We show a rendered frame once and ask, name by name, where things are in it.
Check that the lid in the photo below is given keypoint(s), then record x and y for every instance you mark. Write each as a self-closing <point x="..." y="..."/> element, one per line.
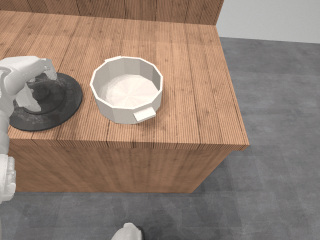
<point x="64" y="101"/>

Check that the knob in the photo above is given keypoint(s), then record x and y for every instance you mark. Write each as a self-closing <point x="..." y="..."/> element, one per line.
<point x="41" y="93"/>

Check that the table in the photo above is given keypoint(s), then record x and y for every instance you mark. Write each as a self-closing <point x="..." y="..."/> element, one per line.
<point x="195" y="128"/>

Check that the left robot hand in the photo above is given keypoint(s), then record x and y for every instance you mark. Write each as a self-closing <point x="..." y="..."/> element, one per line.
<point x="30" y="67"/>

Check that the robot left forearm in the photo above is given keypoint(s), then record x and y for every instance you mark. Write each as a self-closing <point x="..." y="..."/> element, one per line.
<point x="11" y="82"/>

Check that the pot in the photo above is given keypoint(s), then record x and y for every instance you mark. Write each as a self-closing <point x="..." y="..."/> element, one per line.
<point x="127" y="90"/>

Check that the robot left thigh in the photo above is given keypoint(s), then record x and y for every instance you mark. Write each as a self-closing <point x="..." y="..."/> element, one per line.
<point x="127" y="233"/>

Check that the robot left upper arm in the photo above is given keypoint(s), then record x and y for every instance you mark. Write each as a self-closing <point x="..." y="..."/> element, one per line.
<point x="7" y="180"/>

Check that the left robot shin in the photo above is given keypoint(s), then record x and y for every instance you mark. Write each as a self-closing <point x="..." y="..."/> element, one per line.
<point x="129" y="225"/>

